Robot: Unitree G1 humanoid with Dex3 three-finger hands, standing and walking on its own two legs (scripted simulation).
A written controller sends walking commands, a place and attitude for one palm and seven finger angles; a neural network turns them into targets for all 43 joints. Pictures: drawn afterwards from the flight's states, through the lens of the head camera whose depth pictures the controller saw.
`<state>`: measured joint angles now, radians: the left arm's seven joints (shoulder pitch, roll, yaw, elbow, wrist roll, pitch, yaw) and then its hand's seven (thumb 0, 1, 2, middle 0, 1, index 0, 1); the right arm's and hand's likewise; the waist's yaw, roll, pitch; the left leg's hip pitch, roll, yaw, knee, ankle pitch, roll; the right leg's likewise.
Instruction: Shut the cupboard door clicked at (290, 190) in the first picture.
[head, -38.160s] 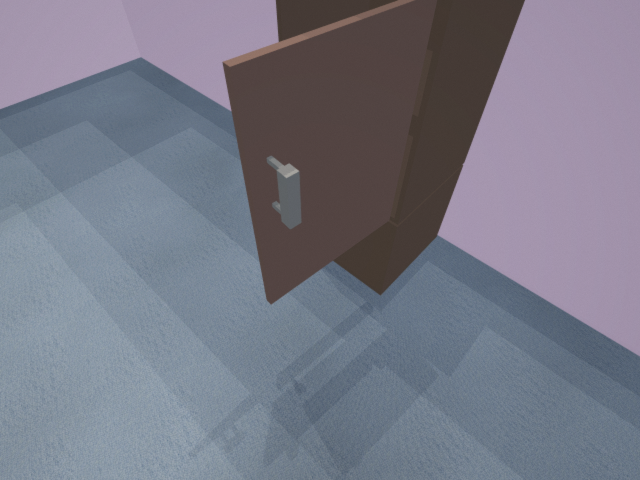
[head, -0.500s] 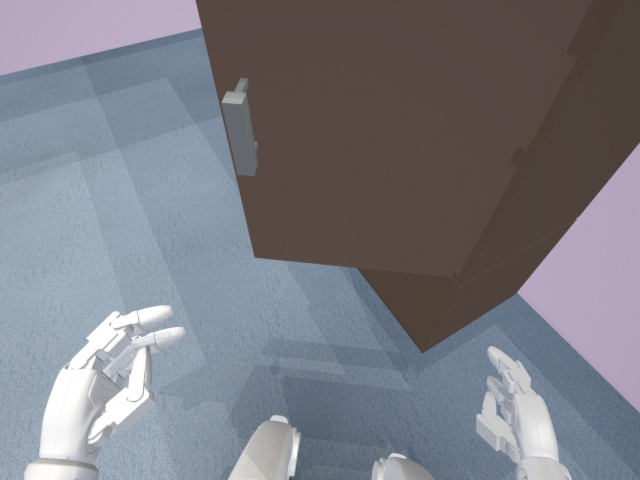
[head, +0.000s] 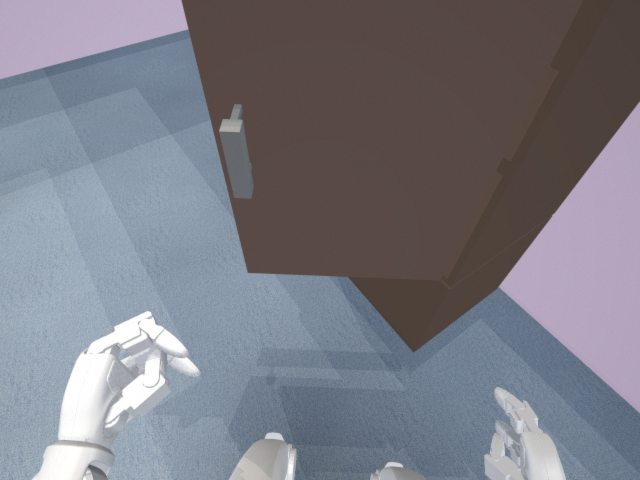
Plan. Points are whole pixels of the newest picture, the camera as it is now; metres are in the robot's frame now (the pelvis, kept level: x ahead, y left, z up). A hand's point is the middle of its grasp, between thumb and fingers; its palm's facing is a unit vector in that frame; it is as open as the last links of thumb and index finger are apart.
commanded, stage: raise the hand and make a fist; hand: left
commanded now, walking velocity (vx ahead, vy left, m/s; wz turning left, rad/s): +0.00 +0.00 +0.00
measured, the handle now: (240, 151) +0.52 +0.16 +0.10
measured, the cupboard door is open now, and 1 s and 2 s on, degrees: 53 53 53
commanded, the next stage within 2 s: bring the fist close to the handle in 0.90 s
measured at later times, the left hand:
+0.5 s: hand (153, 346) +0.23 +0.19 +0.10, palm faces +0.03 -1.00 -0.03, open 3.1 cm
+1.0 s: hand (174, 348) +0.23 +0.17 +0.10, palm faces +0.02 -1.00 -0.04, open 3.1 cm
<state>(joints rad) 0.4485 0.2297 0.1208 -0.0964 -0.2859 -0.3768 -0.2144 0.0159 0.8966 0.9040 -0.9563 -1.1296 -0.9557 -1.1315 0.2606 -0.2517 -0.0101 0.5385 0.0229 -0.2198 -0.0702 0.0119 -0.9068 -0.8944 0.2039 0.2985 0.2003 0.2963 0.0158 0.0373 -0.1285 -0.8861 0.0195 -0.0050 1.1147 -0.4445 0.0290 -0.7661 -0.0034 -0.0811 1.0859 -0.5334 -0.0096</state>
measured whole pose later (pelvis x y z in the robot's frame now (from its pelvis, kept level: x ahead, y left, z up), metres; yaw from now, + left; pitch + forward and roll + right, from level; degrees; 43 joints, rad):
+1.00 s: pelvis +0.01 -0.02 +0.02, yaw +0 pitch +8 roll -1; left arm 0.34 0.24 0.14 -0.05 -0.30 -0.29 -0.23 0.02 0.90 0.90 -1.30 -1.50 -1.30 -1.50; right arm 0.27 -0.25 0.03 0.53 0.03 -0.20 -0.05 0.01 -0.91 -0.89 0.20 0.30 0.20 0.30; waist 0.03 0.06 -0.10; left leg -0.71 0.02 -0.01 0.97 -0.40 0.00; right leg -0.60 0.01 -0.08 0.96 -0.49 -0.03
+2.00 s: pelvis +0.01 -0.01 +0.02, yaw -1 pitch +12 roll -1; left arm -0.47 0.20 0.15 0.69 -0.16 -0.32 -0.05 0.02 0.90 0.90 -1.30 -1.50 -1.30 -1.50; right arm 0.29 -0.25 0.02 0.65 0.02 -0.09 -0.02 0.01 -0.91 -0.89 0.21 0.30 0.20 0.30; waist -0.04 0.04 -0.11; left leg -0.77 0.02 0.02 0.95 -0.38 0.02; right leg -0.68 0.00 -0.05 0.95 -0.47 -0.02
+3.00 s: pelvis +0.00 -0.01 +0.01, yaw -1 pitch +16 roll -1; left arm -0.78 0.34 0.23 1.07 -0.16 -0.39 -0.21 0.01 0.89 0.92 -1.31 -1.50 -1.30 -1.50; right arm 0.34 -0.27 0.01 0.68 0.02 -0.04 -0.01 0.00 -0.91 -0.89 0.20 0.30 0.20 0.30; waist -0.09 0.04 -0.12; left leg -0.89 0.03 0.01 1.01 -0.39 0.01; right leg -0.80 0.01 -0.06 1.00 -0.48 -0.02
